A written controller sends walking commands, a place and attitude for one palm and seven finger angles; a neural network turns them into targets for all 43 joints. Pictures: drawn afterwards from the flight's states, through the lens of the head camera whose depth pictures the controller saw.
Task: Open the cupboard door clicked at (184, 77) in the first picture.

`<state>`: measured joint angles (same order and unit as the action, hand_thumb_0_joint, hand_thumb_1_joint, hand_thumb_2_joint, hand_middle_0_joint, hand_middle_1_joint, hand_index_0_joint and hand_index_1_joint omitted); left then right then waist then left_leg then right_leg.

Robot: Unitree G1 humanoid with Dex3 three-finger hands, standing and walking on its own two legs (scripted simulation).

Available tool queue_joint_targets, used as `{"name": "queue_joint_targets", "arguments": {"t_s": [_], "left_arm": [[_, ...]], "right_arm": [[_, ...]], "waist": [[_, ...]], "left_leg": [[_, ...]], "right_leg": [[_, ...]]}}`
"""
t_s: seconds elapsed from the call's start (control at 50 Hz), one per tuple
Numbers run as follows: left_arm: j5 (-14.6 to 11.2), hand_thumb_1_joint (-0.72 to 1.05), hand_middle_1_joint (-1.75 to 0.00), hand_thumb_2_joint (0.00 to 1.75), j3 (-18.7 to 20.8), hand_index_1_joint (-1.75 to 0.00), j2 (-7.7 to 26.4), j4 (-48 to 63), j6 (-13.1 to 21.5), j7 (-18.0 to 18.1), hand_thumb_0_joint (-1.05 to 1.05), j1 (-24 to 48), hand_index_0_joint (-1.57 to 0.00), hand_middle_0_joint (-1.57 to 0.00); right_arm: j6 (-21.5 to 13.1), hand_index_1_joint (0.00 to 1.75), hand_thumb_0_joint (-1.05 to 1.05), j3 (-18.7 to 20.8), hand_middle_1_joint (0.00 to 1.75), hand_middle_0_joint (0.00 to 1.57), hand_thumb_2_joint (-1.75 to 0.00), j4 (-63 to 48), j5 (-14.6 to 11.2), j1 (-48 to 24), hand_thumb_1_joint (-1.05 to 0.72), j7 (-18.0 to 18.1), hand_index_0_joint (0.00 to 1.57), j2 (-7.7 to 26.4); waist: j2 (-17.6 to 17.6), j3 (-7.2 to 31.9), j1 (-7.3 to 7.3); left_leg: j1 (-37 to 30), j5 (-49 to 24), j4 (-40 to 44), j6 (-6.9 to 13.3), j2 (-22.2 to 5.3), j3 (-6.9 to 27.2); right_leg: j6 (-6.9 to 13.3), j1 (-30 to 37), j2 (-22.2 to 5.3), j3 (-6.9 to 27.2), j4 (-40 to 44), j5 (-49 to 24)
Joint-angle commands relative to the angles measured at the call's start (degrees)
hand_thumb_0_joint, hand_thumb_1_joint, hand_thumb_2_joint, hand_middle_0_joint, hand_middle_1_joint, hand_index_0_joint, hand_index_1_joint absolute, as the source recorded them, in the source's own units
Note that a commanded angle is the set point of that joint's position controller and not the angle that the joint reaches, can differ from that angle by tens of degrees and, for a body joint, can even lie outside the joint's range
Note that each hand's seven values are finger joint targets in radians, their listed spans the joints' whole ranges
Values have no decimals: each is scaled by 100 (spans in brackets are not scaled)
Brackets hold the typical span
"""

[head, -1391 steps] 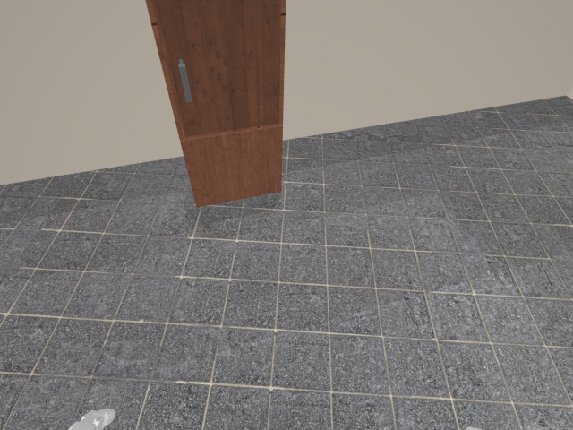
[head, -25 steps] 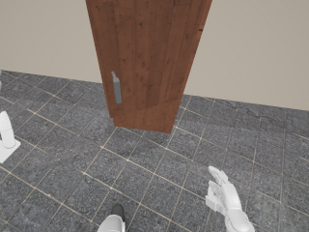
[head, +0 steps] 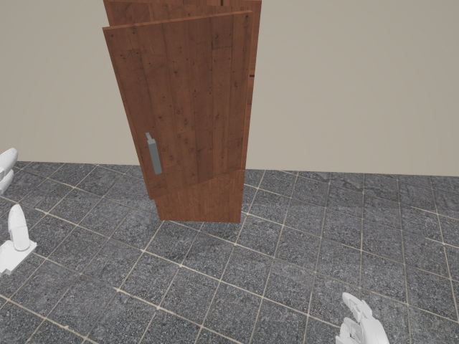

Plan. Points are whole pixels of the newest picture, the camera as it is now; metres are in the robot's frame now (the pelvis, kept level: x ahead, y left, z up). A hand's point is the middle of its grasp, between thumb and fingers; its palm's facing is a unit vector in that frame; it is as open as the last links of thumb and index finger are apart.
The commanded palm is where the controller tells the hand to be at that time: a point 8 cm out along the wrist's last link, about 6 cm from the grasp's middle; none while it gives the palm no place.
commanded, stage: stop stepping back and stand still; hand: left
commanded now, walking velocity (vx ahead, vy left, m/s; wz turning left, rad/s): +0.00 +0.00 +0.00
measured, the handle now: (153, 153) +0.68 +0.23 -0.10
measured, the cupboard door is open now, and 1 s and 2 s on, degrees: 28 28 28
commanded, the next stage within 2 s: let the arm hang, fingers relaxed in 0.82 s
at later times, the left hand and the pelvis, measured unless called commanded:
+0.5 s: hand out of the picture +0.17 +0.28 +0.19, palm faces +0.38 -0.79 -0.47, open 7.4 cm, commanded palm +0.11 +0.32 +0.19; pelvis -0.03 +0.03 +0.02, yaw -1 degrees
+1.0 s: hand (2, 290) +0.18 +0.31 +0.09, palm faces +0.26 -0.83 -0.50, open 7.4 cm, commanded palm none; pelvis -0.04 +0.05 +0.01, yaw +0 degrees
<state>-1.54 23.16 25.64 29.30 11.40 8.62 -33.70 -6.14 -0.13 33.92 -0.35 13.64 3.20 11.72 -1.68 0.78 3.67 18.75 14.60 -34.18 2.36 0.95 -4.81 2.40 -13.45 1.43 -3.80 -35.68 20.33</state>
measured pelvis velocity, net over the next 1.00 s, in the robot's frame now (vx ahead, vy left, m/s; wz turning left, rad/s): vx -0.04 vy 0.05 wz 0.00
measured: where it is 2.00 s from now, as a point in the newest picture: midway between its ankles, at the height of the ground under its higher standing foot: outside the picture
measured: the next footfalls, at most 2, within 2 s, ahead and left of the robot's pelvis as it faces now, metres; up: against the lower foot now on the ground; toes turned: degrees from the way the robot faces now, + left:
left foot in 0.24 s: +0.03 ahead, +0.15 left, +0.00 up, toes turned +1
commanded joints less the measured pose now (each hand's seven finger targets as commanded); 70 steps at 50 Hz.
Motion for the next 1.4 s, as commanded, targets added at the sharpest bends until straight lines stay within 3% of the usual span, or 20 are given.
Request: {"name": "queue_joint_targets", "arguments": {"t_s": [0.0,0.04,0.1,0.18,0.26,0.28,0.32,0.46,0.54,0.74,0.86,0.88,0.9,0.94,1.0,1.06,1.18,1.24,1.3,1.38], "left_arm": [[-74,90,-30,90,1008,-30,893,505,423,189,0,167,-20,-20],[-83,90,-30,90,848,-30,728,86,445,165,0,302,-20,-20],[-7,90,-30,90,464,-30,539,-113,431,172,0,873,-20,-20],[31,90,-30,90,117,-30,482,291,304,205,0,1388,-20,-20],[34,90,-30,90,720,-30,1110,1300,325,244,0,1081,-20,-20],[28,90,-30,90,782,-30,1075,1444,325,229,0,879,-20,-20],[15,90,-30,90,844,-30,1058,1680,332,235,0,670,-20,-20],[-125,90,-30,90,817,-30,656,538,225,161,0,-154,-20,-20],[-89,90,-30,90,572,-30,550,344,190,113,0,214,-20,-20],[74,90,-30,90,594,-30,791,1310,231,212,0,910,-20,-20],[-28,90,-30,90,709,-30,658,681,209,179,0,183,-20,-20],[-44,90,-30,90,617,-30,557,612,203,158,0,178,-20,-20],[445,90,-30,90,-1782,-30,-312,-3720,-663,-705,0,805,-20,-20],[320,90,-30,90,-1646,-30,-375,-3751,-1106,-846,0,898,-20,-20],[368,90,-30,90,-1725,-30,-307,-4478,-1050,-851,0,1406,-20,-20],[388,90,-30,90,-1804,-30,-87,-5505,-1024,-849,0,1841,-20,-20],[308,90,-30,90,-2061,-30,-252,-7192,-1113,-774,0,2045,-20,-20],[276,90,-30,90,-2061,-30,-372,-7820,-1088,-768,0,1901,-20,-20],[258,90,-30,90,-2047,-30,-319,-8237,-1069,-777,0,1936,-20,-20],[234,90,-30,90,-2068,-30,-320,-8657,-1047,-785,0,2043,-20,-20]], "right_arm": [[-89,30,0,371,30,20,-90,-668,15,-524,-90,7,20,703],[-108,30,0,313,30,20,-90,-522,35,-379,-90,15,20,714],[-175,30,0,177,30,20,-90,-447,19,-530,-90,111,20,592],[-386,30,0,186,30,20,-90,-398,37,-599,-90,232,20,683],[-395,30,0,285,30,20,-90,-605,17,-607,-90,210,20,786],[-384,30,0,161,30,20,-90,-620,32,-636,-90,201,20,631],[-381,30,0,143,30,20,-90,-709,16,-688,-90,162,20,628],[-303,30,0,190,30,20,-90,-679,12,-603,-90,101,20,666],[-259,30,0,192,30,20,-90,-654,-8,-620,-90,104,20,723],[-444,30,0,153,30,20,-90,-686,40,-638,-90,190,20,690],[-395,30,0,176,30,20,-90,-621,47,-595,-90,137,20,666],[-368,30,0,166,30,20,-90,-622,26,-604,-90,120,20,659],[-513,30,0,477,30,20,-90,941,26,-950,-90,-376,20,1658],[-76,30,0,439,30,20,-90,781,12,-361,-90,-341,20,1361],[135,30,0,327,30,20,-90,885,111,-498,-90,-336,20,1384],[273,30,0,308,30,20,-90,1052,154,-587,-90,-351,20,1398],[507,30,0,150,30,20,-90,1598,191,-543,-90,-323,20,1030],[565,30,0,146,30,20,-90,1897,183,-396,-90,-273,20,885],[599,30,0,191,30,20,-90,2129,176,-211,-90,-244,20,910],[604,30,0,227,30,20,-90,2401,155,71,-90,-211,20,933]], "waist": [[-835,-384,-296],[-601,-220,-176],[-262,-11,-267],[-191,92,-340],[76,671,-420],[739,752,-389],[1224,734,-426],[524,145,-350],[406,-12,-312],[1009,360,-405],[500,282,-392],[417,207,-375],[354,-294,-162],[560,130,-216],[-280,320,-358],[-1079,373,-355],[622,149,-366],[1018,101,-363],[1078,15,-352],[446,-132,-308]], "left_leg": [[860,1016,-1807,-300,-66,604],[884,619,-1985,-290,-229,759],[320,482,-580,-205,-249,440],[-800,-137,942,-46,-240,456],[-1104,-1702,924,3,-649,669],[-948,-1903,1091,-35,-555,666],[-595,-1877,1250,-106,-606,720],[39,-140,1445,-206,-518,672],[15,353,1570,-191,-520,680],[128,587,1945,-99,-546,815],[-3,-75,1631,-241,-421,683],[-32,-200,1572,-252,-425,679],[205,-1402,515,-189,-533,818],[-429,-1779,647,-170,-687,793],[67,-1628,946,124,-877,1248],[-192,-1073,788,72,-610,1119],[-336,-333,1224,-31,-517,1001],[-320,201,1341,-76,-480,953],[-328,402,1380,-65,-504,998],[-476,228,1394,-60,-564,1006]], "right_leg": [[590,-838,-2059,3453,3065,1902],[460,-558,-1834,2689,2679,679],[372,-51,-1333,1502,2090,-648],[-86,-73,-883,1137,1942,-619],[-415,586,-479,915,1352,-2172],[-297,735,-418,712,1149,-2265],[-283,999,-254,527,994,-1993],[-248,644,-269,693,1617,-1095],[-296,316,-236,696,1847,-562],[-335,981,-114,409,1388,-915],[-276,797,-219,490,1681,-1226],[-270,717,-237,518,1719,-1288],[-100,-173,-760,375,912,-2035],[-100,-523,-620,547,912,-1350],[-61,-39,-415,437,507,-893],[82,-74,-726,844,906,-1032],[33,16,-737,927,1264,-466],[83,110,-751,960,1528,-219],[131,136,-776,946,1723,-88],[146,58,-803,896,1897,2]]}}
